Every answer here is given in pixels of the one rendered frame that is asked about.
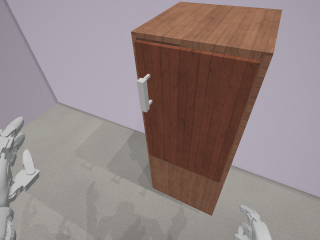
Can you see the left robot hand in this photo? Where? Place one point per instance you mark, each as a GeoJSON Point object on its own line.
{"type": "Point", "coordinates": [10, 142]}

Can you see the right robot hand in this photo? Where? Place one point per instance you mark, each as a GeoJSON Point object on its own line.
{"type": "Point", "coordinates": [258, 229]}

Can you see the robot left forearm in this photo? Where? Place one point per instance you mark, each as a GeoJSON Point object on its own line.
{"type": "Point", "coordinates": [7, 230]}

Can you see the cupboard door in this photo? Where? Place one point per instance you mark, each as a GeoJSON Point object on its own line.
{"type": "Point", "coordinates": [198, 99]}

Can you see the handle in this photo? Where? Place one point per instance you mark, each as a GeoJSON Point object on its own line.
{"type": "Point", "coordinates": [143, 93]}

